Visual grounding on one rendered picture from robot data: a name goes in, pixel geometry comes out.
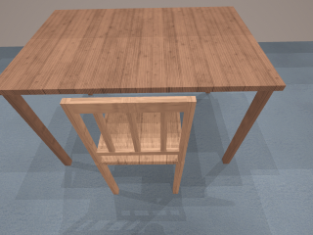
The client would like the chair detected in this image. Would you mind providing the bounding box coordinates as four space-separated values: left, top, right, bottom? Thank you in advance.
60 96 197 195

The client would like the table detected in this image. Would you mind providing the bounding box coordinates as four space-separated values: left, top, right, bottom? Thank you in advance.
0 6 286 166

